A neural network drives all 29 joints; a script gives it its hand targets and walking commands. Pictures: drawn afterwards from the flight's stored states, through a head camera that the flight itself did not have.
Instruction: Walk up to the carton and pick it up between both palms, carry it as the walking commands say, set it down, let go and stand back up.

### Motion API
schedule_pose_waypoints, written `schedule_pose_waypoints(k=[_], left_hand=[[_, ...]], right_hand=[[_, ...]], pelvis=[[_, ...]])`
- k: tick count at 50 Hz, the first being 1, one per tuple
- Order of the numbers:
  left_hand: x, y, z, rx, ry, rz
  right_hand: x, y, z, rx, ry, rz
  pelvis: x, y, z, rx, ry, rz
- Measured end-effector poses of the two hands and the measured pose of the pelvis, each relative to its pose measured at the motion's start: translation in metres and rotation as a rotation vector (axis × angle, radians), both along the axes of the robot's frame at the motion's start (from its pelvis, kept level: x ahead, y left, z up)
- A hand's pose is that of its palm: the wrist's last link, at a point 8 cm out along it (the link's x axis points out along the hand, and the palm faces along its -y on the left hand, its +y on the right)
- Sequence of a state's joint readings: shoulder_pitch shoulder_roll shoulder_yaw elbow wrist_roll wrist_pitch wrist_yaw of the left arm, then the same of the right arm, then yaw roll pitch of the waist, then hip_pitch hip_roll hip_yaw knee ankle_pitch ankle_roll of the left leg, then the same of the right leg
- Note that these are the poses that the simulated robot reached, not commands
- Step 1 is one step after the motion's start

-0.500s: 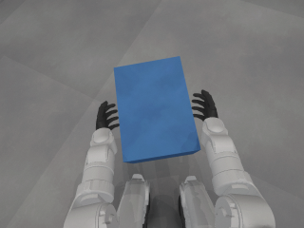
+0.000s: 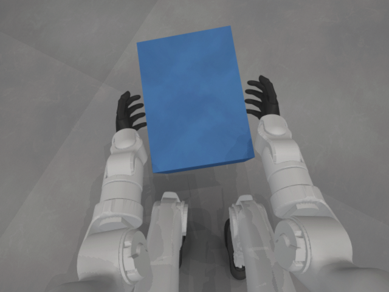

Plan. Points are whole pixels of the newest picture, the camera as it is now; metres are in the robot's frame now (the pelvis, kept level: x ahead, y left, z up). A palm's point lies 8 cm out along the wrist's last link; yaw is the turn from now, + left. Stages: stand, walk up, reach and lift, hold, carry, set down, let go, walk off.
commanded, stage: set down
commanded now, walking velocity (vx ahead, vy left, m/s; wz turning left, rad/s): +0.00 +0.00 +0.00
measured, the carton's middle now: (195, 107) +0.51 +0.04 -0.16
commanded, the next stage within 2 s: none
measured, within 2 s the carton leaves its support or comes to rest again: neither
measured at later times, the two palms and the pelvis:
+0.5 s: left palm (139, 132) +0.44 +0.18 -0.18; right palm (258, 121) +0.47 -0.11 -0.17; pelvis -0.02 +0.01 -0.07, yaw +0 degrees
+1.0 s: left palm (141, 137) +0.46 +0.20 -0.27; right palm (241, 125) +0.49 -0.09 -0.26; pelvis -0.05 +0.00 -0.12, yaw +0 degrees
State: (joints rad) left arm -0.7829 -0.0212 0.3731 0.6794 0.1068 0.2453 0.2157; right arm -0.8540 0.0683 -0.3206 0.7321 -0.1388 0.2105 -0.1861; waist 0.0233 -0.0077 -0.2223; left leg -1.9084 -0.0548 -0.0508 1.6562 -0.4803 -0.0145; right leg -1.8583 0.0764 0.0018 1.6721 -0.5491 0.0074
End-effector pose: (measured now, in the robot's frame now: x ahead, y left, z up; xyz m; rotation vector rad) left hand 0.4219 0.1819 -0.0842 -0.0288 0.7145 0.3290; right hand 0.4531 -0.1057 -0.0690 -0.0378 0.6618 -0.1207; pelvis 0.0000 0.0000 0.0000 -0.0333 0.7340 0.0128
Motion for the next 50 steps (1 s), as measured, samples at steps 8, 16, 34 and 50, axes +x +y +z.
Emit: schedule_pose_waypoints(k=[8, 16, 34, 50], left_hand=[[0.001, 0.009, -0.024, -0.009, 0.015, -0.013], [0.012, 0.005, -0.055, -0.028, 0.004, -0.030], [0.029, 0.004, -0.130, 0.041, 0.013, 0.005], [0.034, 0.016, -0.190, 0.021, 0.016, 0.018]], right_hand=[[0.002, 0.006, -0.026, -0.001, 0.018, 0.020], [0.009, 0.000, -0.057, -0.001, 0.018, 0.023], [0.031, 0.002, -0.142, 0.026, 0.028, 0.041], [0.042, 0.016, -0.195, -0.011, 0.037, 0.068]], pelvis=[[-0.005, 0.011, -0.019, -0.009, 0.010, 0.010], [-0.015, 0.015, -0.042, -0.013, 0.019, 0.018], [-0.026, -0.004, -0.086, 0.022, -0.049, -0.007], [-0.047, -0.005, -0.120, 0.016, -0.286, -0.011]])
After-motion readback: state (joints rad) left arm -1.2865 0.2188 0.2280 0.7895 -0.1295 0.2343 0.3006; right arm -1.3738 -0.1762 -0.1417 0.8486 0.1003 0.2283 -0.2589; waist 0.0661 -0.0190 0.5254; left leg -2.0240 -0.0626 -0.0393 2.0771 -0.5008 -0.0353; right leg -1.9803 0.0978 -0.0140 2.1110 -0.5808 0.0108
